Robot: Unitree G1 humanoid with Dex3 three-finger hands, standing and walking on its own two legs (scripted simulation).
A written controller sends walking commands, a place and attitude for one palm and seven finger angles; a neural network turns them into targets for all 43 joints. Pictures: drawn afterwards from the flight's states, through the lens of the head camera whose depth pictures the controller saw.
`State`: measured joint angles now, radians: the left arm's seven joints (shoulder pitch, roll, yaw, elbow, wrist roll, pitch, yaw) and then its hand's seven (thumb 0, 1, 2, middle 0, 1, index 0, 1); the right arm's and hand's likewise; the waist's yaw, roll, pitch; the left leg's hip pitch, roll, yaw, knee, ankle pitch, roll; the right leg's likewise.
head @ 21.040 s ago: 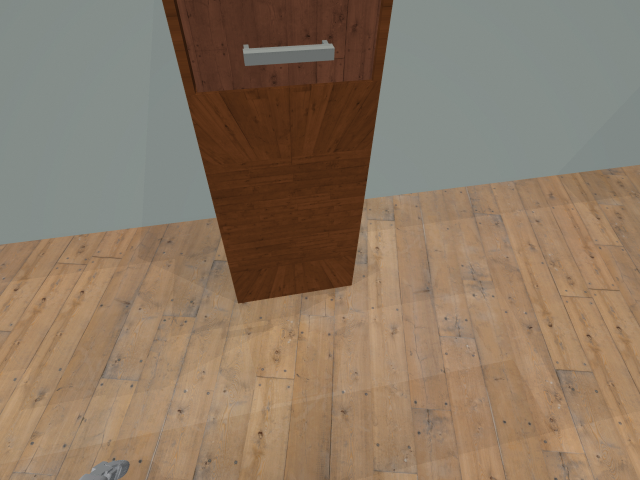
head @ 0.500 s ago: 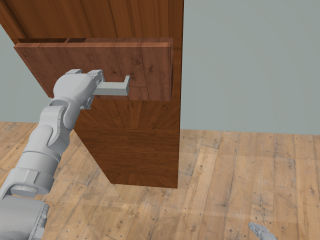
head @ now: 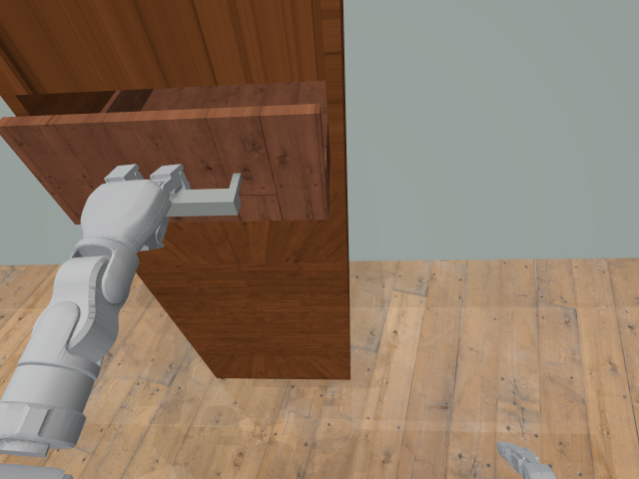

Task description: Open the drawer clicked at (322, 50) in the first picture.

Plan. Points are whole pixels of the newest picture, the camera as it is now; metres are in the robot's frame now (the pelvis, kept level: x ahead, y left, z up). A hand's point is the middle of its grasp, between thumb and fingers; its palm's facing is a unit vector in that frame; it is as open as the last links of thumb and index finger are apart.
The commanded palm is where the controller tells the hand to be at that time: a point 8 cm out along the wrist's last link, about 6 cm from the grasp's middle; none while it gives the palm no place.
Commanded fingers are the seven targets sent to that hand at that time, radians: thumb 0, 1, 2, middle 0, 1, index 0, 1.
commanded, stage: pull the drawer open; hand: left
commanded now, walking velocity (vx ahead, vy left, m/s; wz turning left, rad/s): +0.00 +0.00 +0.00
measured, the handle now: (171, 192) +0.43 +0.21 +0.15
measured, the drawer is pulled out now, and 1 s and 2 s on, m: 0.06 0.29 0.30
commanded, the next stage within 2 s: open the thumb to release the handle in 1.24 s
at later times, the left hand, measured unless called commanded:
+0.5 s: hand (121, 316) +0.26 +0.22 +0.12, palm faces +0.05 -0.11 -0.99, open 5.7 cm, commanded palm +0.21 +0.23 +0.18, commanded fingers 0.00 0.90 0.90 -0.40 -1.35 -0.40 -1.35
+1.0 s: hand (70, 438) +0.15 +0.22 +0.13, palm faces +0.03 -0.09 -1.00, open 5.7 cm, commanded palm +0.09 +0.23 +0.18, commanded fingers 0.00 0.90 0.90 -0.40 -1.35 -0.40 -1.35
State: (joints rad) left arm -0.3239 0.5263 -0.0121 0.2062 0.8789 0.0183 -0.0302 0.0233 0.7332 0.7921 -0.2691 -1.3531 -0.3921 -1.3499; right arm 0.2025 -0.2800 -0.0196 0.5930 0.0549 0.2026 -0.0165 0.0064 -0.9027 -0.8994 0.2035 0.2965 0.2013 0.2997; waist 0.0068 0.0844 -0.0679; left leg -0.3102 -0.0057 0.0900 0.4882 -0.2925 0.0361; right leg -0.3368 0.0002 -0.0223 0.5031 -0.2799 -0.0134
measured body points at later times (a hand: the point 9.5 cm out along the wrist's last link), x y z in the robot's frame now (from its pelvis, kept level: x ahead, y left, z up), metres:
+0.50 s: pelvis +0.01 -0.01 +0.00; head +0.03 -0.05 +0.45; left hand +0.25 +0.23 +0.18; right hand +0.25 -0.19 -0.10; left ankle -0.03 +0.09 -0.74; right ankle -0.02 -0.11 -0.74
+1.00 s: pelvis -0.01 -0.01 +0.00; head -0.01 -0.06 +0.45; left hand +0.14 +0.22 +0.18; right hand +0.22 -0.23 -0.09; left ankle -0.03 +0.09 -0.74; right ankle -0.02 -0.11 -0.74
